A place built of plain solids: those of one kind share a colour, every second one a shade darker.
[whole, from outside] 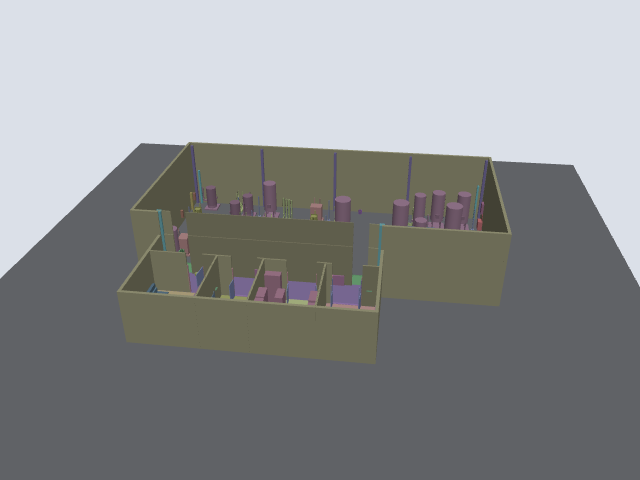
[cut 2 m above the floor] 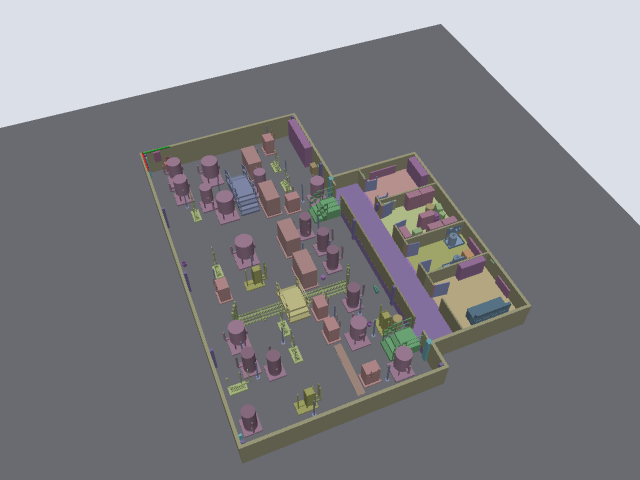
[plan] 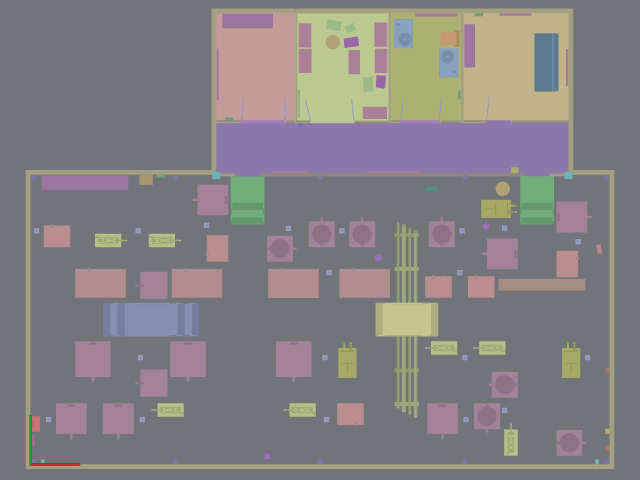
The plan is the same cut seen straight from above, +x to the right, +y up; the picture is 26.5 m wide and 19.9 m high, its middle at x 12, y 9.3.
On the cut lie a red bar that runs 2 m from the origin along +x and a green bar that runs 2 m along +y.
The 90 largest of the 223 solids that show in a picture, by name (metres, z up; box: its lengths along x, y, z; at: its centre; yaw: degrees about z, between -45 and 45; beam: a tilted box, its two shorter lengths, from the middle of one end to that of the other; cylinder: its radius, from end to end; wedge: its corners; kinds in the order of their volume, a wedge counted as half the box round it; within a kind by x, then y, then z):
{
 "wall_1": {"box": [0.2, 12.4, 5.45], "at": [-0.1, 6.0, 2.67]},
 "wall_2": {"box": [7.9, 0.2, 5.45], "at": [3.75, 12.1, 2.67]},
 "wall_3": {"box": [0.2, 2.2, 3.73], "at": [7.6, 13.1, 1.81]},
 "wall_4": {"box": [0.2, 4.7, 3.73], "at": [7.6, 16.55, 1.81]},
 "wall_5": {"box": [0.86, 0.06, 5.45], "at": [8.07, 11.97, 2.67]},
 "wall_6": {"box": [3.5, 0.2, 3.73], "at": [9.25, 18.8, 1.81]},
 "wall_7": {"box": [0.06, 4.5, 3.73], "at": [10.97, 16.45, 1.81]},
 "wall_8": {"box": [0.06, 4.5, 3.73], "at": [11.03, 16.45, 1.81]},
 "wall_9": {"box": [24.4, 0.2, 5.45], "at": [12.0, -0.1, 2.67]},
 "wall_10": {"box": [3.9, 0.2, 3.73], "at": [12.95, 18.8, 1.81]},
 "wall_11": {"box": [1.46, 0.06, 3.73], "at": [14.17, 14.23, 1.81]},
 "wall_12": {"box": [1.51, 0.06, 3.73], "at": [14.2, 14.17, 1.81]},
 "wall_13": {"box": [0.06, 4.5, 3.73], "at": [14.87, 16.45, 1.81]},
 "wall_14": {"box": [0.06, 4.5, 3.73], "at": [14.93, 16.45, 1.81]},
 "wall_15": {"box": [11.0, 0.06, 5.45], "at": [15.0, 11.97, 2.67]},
 "wall_16": {"box": [11.0, 0.06, 3.73], "at": [15.0, 12.03, 1.81]},
 "wall_17": {"box": [3.0, 0.2, 3.73], "at": [16.4, 18.8, 1.81]},
 "wall_18": {"box": [0.06, 4.5, 3.73], "at": [17.87, 16.45, 1.81]},
 "wall_19": {"box": [0.06, 4.5, 3.73], "at": [17.93, 16.45, 1.81]},
 "wall_20": {"box": [4.6, 0.2, 3.73], "at": [20.2, 18.8, 1.81]},
 "wall_21": {"box": [2.35, 0.06, 3.73], "at": [21.12, 14.17, 1.81]},
 "wall_22": {"box": [2.35, 0.06, 3.73], "at": [21.12, 14.23, 1.81]},
 "wall_23": {"box": [0.86, 0.06, 5.45], "at": [21.93, 11.97, 2.67]},
 "wall_24": {"box": [0.2, 2.2, 3.73], "at": [22.4, 13.1, 1.81]},
 "wall_25": {"box": [0.2, 4.7, 3.73], "at": [22.4, 16.55, 1.81]},
 "wall_26": {"box": [1.9, 0.2, 5.45], "at": [23.25, 12.1, 2.67]},
 "wall_27": {"box": [0.2, 12.4, 5.45], "at": [24.1, 6.0, 2.67]},
 "air_vessel_1": {"box": [1.28, 1.28, 0.17], "at": [1.69, 1.89, 0.04]},
 "air_vessel_2": {"cylinder": 0.5, "from": [1.69, 1.89, 0.71], "to": [1.69, 1.89, 3.06]},
 "air_vessel_3": {"box": [1.48, 1.48, 0.17], "at": [2.59, 4.36, 0.04]},
 "air_vessel_4": {"cylinder": 0.6, "from": [2.59, 4.36, 0.73], "to": [2.59, 4.36, 3.24]},
 "air_vessel_5": {"cylinder": 0.5, "from": [3.64, 1.89, 0.71], "to": [3.64, 1.89, 3.06]},
 "air_vessel_6": {"cylinder": 0.42, "from": [5.12, 3.37, 0.69], "to": [5.12, 3.37, 3.48]},
 "air_vessel_7": {"cylinder": 0.42, "from": [5.12, 7.42, 0.69], "to": [5.12, 7.42, 3.48]},
 "air_vessel_8": {"box": [1.48, 1.48, 0.17], "at": [6.53, 4.36, 0.04]},
 "air_vessel_9": {"cylinder": 0.6, "from": [6.53, 4.36, 0.73], "to": [6.53, 4.36, 3.24]},
 "air_vessel_10": {"box": [1.28, 1.28, 0.17], "at": [7.56, 10.96, 0.04]},
 "air_vessel_11": {"cylinder": 0.5, "from": [7.56, 10.96, 0.71], "to": [7.56, 10.96, 3.06]},
 "air_vessel_12": {"cylinder": 0.4, "from": [10.34, 8.94, 0.35], "to": [10.34, 8.94, 1.89]},
 "air_vessel_13": {"box": [1.48, 1.48, 0.17], "at": [10.91, 4.36, 0.04]},
 "air_vessel_14": {"cylinder": 0.6, "from": [10.91, 4.36, 0.73], "to": [10.91, 4.36, 3.24]},
 "air_vessel_15": {"cylinder": 0.4, "from": [12.07, 9.54, 0.35], "to": [12.07, 9.54, 1.89]},
 "air_vessel_16": {"cylinder": 0.4, "from": [13.75, 9.54, 0.35], "to": [13.75, 9.54, 1.89]},
 "air_vessel_17": {"cylinder": 0.4, "from": [17.05, 9.54, 0.35], "to": [17.05, 9.54, 1.89]},
 "air_vessel_18": {"cylinder": 0.5, "from": [17.08, 1.89, 0.71], "to": [17.08, 1.89, 3.06]},
 "air_vessel_19": {"cylinder": 0.4, "from": [18.92, 1.99, 0.35], "to": [18.92, 1.99, 1.89]},
 "air_vessel_20": {"box": [1.28, 1.28, 0.17], "at": [19.56, 8.73, 0.04]},
 "air_vessel_21": {"cylinder": 0.5, "from": [19.56, 8.73, 0.71], "to": [19.56, 8.73, 3.06]},
 "air_vessel_22": {"cylinder": 0.4, "from": [19.66, 3.3, 0.35], "to": [19.66, 3.3, 1.89]},
 "air_vessel_23": {"cylinder": 0.4, "from": [22.34, 0.89, 0.35], "to": [22.34, 0.89, 1.89]},
 "air_vessel_24": {"box": [1.28, 1.28, 0.17], "at": [22.44, 10.25, 0.04]},
 "air_vessel_25": {"cylinder": 0.5, "from": [22.44, 10.25, 0.71], "to": [22.44, 10.25, 3.06]},
 "raised_floor_corridor_1": {"box": [14.73, 2.33, 0.73], "at": [15.0, 13.1, 0.32]},
 "raised_floor_control_1": {"box": [4.53, 4.63, 0.73], "at": [20.1, 16.45, 0.32]},
 "raised_floor_stores_1": {"box": [4.03, 4.63, 0.73], "at": [12.95, 16.45, 0.32]},
 "screw_compressor_1": {"box": [2.1, 1.2, 0.15], "at": [2.9, 7.5, 0.03]},
 "screw_compressor_2": {"box": [1.9, 1.0, 1.55], "at": [2.9, 7.5, 0.97]},
 "screw_compressor_3": {"box": [2.1, 1.2, 0.15], "at": [6.9, 7.5, 0.03]},
 "screw_compressor_4": {"box": [1.9, 1.0, 1.55], "at": [6.9, 7.5, 0.97]},
 "screw_compressor_5": {"box": [2.1, 1.2, 0.15], "at": [10.9, 7.5, 0.03]},
 "screw_compressor_6": {"box": [1.9, 1.0, 1.55], "at": [10.9, 7.5, 0.97]},
 "screw_compressor_7": {"box": [2.1, 1.2, 0.15], "at": [13.86, 7.5, 0.03]},
 "screw_compressor_8": {"box": [1.9, 1.0, 1.55], "at": [13.86, 7.5, 0.97]},
 "raised_floor_switch_1": {"box": [3.43, 4.63, 0.73], "at": [9.35, 16.45, 0.32]},
 "raised_floor_chem_1": {"box": [3.13, 4.63, 0.73], "at": [16.4, 16.45, 0.32]},
 "row_1": {"box": [3.6, 0.6, 2.1], "at": [2.25, 11.68, 1.15]},
 "row_2": {"box": [2.1, 0.6, 2.1], "at": [9.0, 18.38, 1.83]},
 "row_3": {"box": [0.45, 1.8, 2.1], "at": [18.2, 17.35, 1.83]},
 "shelving_bay_1": {"box": [0.53, 1.01, 2.29], "at": [11.38, 16.73, 1.78]},
 "shelving_bay_2": {"box": [0.53, 1.01, 2.19], "at": [11.38, 17.78, 1.72]},
 "shelving_bay_3": {"box": [0.48, 1.01, 2.26], "at": [13.42, 16.68, 1.76]},
 "shelving_bay_4": {"box": [1.01, 0.52, 2.22], "at": [14.28, 14.57, 1.74]},
 "shelving_bay_5": {"box": [0.54, 1.01, 2.26], "at": [14.52, 17.81, 1.76]},
 "shelving_bay_6": {"box": [0.52, 1.01, 2.28], "at": [14.53, 16.73, 1.77]},
 "cabinet_dryer_1": {"box": [0.9, 0.7, 1.2], "at": [1.1, 9.45, 0.8]},
 "cabinet_dryer_2": {"box": [0.7, 0.9, 1.2], "at": [7.75, 8.95, 0.8]},
 "cabinet_dryer_3": {"box": [0.9, 0.7, 1.2], "at": [13.27, 2.08, 0.8]},
 "cabinet_dryer_4": {"box": [0.9, 0.7, 1.2], "at": [16.91, 7.35, 0.8]},
 "cabinet_dryer_5": {"box": [0.9, 0.7, 1.2], "at": [18.68, 7.35, 0.8]},
 "cabinet_dryer_6": {"box": [0.7, 0.9, 1.2], "at": [22.25, 8.31, 0.8]},
 "staging_1": {"box": [0.32, 1.4, 0.65], "at": [4.06, 6.0, 0.28]},
 "staging_2": {"box": [1.6, 1.4, 0.8], "at": [5.0, 6.0, 0.35]},
 "staging_3": {"box": [0.32, 1.4, 0.65], "at": [5.94, 6.0, 0.28]},
 "door_landing_1": {"box": [1.4, 1.1, 0.73], "at": [9.0, 11.39, 0.32]},
 "door_landing_2": {"box": [1.4, 1.1, 0.73], "at": [21.0, 11.39, 0.32]},
 "pier_1": {"box": [0.34, 0.3, 5.45], "at": [7.7, 11.98, 2.67]},
 "pier_2": {"box": [0.34, 0.3, 5.45], "at": [22.3, 11.98, 2.67]},
 "stile_1": {"box": [1.4, 1.4, 0.56], "at": [15.6, 6.0, 0.23]},
 "control_desk_1": {"box": [0.5, 2.4, 0.79], "at": [21.64, 16.66, 1.02]},
 "spill_kit_1": {"box": [0.67, 0.55, 1.12], "at": [17.32, 17.65, 1.19]}
}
